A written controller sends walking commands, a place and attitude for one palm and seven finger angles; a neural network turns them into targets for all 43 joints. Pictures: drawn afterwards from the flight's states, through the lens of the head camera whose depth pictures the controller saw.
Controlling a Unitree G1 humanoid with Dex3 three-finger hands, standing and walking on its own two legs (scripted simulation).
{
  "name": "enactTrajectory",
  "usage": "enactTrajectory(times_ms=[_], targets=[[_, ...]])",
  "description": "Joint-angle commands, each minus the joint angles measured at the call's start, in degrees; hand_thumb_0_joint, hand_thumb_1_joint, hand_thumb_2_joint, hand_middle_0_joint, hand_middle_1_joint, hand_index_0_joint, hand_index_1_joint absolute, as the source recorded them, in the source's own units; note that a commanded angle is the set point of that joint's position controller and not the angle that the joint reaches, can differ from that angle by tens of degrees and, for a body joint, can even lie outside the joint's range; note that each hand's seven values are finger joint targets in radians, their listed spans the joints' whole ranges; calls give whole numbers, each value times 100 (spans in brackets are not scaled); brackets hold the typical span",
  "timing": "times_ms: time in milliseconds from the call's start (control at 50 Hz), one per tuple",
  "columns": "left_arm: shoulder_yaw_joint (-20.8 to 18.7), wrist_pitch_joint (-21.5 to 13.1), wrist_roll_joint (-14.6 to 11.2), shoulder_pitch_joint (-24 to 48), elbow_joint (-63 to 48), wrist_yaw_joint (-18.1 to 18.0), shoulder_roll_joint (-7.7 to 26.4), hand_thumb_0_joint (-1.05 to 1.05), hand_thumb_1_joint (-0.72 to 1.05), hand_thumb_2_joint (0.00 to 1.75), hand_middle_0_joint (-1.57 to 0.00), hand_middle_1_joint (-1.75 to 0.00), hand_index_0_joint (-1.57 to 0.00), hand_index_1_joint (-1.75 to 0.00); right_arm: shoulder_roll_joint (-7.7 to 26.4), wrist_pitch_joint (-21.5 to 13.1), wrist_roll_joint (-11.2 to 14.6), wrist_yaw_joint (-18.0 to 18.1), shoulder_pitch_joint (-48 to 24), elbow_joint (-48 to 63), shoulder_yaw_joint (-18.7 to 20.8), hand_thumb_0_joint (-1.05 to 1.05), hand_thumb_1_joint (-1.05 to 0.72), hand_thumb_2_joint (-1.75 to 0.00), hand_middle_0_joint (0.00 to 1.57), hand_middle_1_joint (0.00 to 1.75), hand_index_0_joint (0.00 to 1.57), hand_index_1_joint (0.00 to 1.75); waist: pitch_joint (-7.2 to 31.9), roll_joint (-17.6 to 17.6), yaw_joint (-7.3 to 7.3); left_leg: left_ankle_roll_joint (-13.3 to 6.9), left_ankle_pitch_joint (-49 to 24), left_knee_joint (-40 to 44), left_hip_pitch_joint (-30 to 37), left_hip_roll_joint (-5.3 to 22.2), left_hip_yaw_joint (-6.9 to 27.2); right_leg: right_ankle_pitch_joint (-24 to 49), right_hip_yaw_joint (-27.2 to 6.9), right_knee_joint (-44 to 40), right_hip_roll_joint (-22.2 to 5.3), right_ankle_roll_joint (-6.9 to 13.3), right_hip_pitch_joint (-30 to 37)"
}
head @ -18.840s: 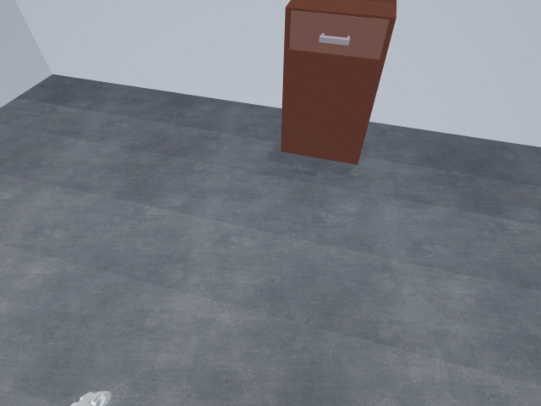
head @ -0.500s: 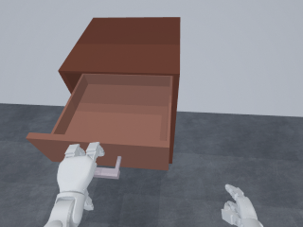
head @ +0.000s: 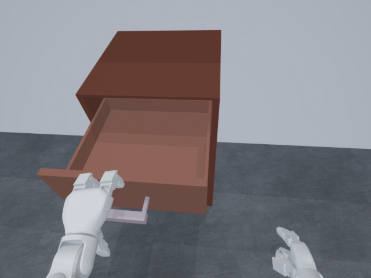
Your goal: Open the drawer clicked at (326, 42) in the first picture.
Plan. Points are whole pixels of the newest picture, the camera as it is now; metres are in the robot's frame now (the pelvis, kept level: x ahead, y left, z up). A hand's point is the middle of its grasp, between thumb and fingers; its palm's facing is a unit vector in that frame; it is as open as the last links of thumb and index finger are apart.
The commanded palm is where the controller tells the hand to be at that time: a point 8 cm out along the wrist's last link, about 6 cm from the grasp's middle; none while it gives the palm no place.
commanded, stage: lift the hand off the handle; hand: left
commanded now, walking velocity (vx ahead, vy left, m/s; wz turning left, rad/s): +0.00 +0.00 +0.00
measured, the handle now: (123, 207) +0.28 +0.20 -0.06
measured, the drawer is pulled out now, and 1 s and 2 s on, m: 0.29 0.29 0.29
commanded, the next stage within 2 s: draw the hand back to the body in 0.96 s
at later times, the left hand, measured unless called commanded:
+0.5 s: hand (94, 206) +0.23 +0.22 +0.06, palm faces +0.05 -0.12 -0.99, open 13.8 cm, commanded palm +0.21 +0.21 +0.12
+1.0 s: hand (91, 198) +0.24 +0.21 +0.09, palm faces +0.06 -0.14 -0.99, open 13.8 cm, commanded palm +0.21 +0.21 +0.14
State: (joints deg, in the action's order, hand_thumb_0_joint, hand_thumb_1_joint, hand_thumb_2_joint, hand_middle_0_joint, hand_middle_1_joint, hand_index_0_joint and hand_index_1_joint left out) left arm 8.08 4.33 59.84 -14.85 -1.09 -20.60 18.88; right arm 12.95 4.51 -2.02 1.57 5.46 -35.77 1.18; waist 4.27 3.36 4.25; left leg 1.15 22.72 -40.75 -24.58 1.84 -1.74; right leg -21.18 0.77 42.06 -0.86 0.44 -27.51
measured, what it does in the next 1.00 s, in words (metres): stands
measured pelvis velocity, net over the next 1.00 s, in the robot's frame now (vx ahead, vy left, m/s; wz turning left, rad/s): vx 0.00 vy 0.00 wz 0.00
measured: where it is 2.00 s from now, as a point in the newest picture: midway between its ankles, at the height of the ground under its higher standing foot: outside the picture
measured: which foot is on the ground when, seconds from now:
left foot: down 0.00-1.00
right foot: down 0.00-1.00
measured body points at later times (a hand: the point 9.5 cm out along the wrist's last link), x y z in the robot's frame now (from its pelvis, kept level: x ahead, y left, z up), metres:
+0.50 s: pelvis +0.00 +0.00 +0.01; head +0.01 -0.03 +0.46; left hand +0.23 +0.22 +0.11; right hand +0.21 -0.21 -0.09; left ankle -0.02 +0.13 -0.71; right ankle +0.00 -0.11 -0.72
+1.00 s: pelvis +0.00 +0.00 +0.02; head +0.01 -0.04 +0.47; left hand +0.23 +0.22 +0.14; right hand +0.23 -0.20 -0.08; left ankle -0.02 +0.13 -0.71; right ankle +0.00 -0.11 -0.72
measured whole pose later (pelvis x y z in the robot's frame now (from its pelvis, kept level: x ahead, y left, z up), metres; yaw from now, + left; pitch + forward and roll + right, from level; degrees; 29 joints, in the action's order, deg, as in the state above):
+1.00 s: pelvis +0.00 +0.00 +0.02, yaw +0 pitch +2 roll +0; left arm 8.3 7.6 55.6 -13.7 -12.3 -9.0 21.6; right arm 13.3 5.6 -0.3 0.3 4.0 -35.5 -0.7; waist 1.3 5.2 5.7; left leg 0.8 17.4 -29.0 -13.1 1.3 -1.9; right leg -16.1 0.8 30.6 -1.1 0.0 -16.0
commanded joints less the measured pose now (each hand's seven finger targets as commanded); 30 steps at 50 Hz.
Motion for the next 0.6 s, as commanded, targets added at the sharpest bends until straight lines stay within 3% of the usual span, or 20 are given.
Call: enactTrajectory(times_ms=[0, 40, 100, 140, 160, 240, 300, 340, 400, 440, 460, 540, 580], targets=[[-415, -4, 6, 586, -1441, -147, 622, 0, -50, 30, -30, -120, -30, -120, 501, -309, 5, -23, -767, 938, 151, 0, -90, -90, 20, 30, 20, 30, 1156, -345, 2, -209, -1798, 503, 564, -333, -45, 1904, -18, -616, 181, 130, 799], [-634, 38, -41, 550, -1397, -83, 849, 0, -50, 30, -30, -120, -30, -120, 527, -291, 34, -6, -829, 930, 147, 0, -90, -90, 20, 30, 20, 30, 1069, -354, 23, -181, -1733, 589, 567, -325, -23, 1814, -43, -706, 200, 148, 891], [-419, 25, -9, 738, -1534, -8, 703, 0, -50, 30, -30, -120, -30, -120, 510, -298, 11, -20, -797, 937, 128, 0, -90, -90, 20, 30, 20, 30, 1045, -423, -1, -228, -1690, 612, 620, -337, -41, 1744, -33, -744, 173, 117, 850], [-753, 49, -39, 755, -1440, 34, 1041, 0, -50, 30, -30, -120, -30, -120, 530, -276, 40, 15, -861, 911, 123, 0, -90, -90, 20, 30, 20, 30, 990, -431, 38, -194, -1614, 701, 619, -333, -33, 1675, -82, -840, 191, 134, 978], [-574, 39, -5, 791, -1551, 50, 878, 0, -50, 30, -30, -120, -30, -120, 498, -293, 17, 5, -849, 945, 92, 0, -90, -90, 20, 30, 20, 30, 1063, -406, 65, -222, -1601, 697, 644, -344, -44, 1647, -63, -816, 154, 114, 962], [-837, 43, -130, 672, -1540, 150, 1095, 0, -50, 30, -30, -120, -30, -120, 512, -292, 61, 42, -926, 923, 107, 0, -90, -90, 20, 30, 20, 30, 968, -335, 113, -193, -1650, 822, 713, -339, -52, 1756, -104, -957, 167, 127, 1161], [-454, 44, -129, 1042, -1574, 260, 792, 0, -50, 30, -30, -120, -30, -120, 496, -298, 49, 37, -892, 896, 83, 0, -90, -90, 20, 30, 20, 30, 874, -417, 14, -244, -1592, 850, 778, -351, -69, 1621, -53, -1020, 144, 82, 1034], [-790, 58, -184, 1026, -1499, 326, 1148, 0, -50, 30, -30, -120, -30, -120, 524, -287, 70, 77, -952, 868, 85, 0, -90, -90, 20, 30, 20, 30, 856, -377, 65, -217, -1582, 932, 831, -336, -61, 1610, -81, -1115, 160, 100, 1171], [-612, 5, -187, 1062, -1611, 421, 983, 0, -50, 30, -30, -120, -30, -120, 505, -303, 57, 65, -920, 885, 64, 0, -90, -90, 20, 30, 20, 30, 897, -348, 84, -234, -1657, 985, 865, -353, -70, 1652, -48, -1118, 133, 85, 1231], [-831, 0, -259, 945, -1703, 474, 1189, 0, -50, 30, -30, -120, -30, -120, 524, -301, 88, 61, -983, 898, 76, 0, -90, -90, 20, 30, 20, 30, 919, -285, 116, -203, -1756, 1037, 950, -331, -46, 1757, -92, -1181, 145, 116, 1360], [-641, -9, -223, 997, -1812, 499, 1007, 0, -50, 30, -30, -120, -30, -120, 493, -302, 68, 38, -928, 924, 40, 0, -90, -90, 20, 30, 20, 30, 986, -271, 115, -227, -1779, 1046, 962, -339, -59, 1713, -25, -1151, 118, 98, 1340], [-679, 25, -270, 1071, -1838, 565, 1049, 0, -50, 30, -30, -120, -30, -120, 524, -269, 105, 12, -1008, 905, 69, 0, -90, -90, 20, 30, 20, 30, 752, -270, 80, -190, -1790, 1162, 1032, -298, -47, 1656, -17, -1273, 168, 123, 1318], [-506, 37, -221, 1259, -1988, 580, 935, 0, -50, 30, -30, -120, -30, -120, 490, -263, 99, -16, -988, 897, 71, 0, -90, -90, 20, 30, 20, 30, 797, -260, 85, -204, -1830, 1216, 1113, -297, -32, 1599, 24, -1287, 162, 129, 1330]])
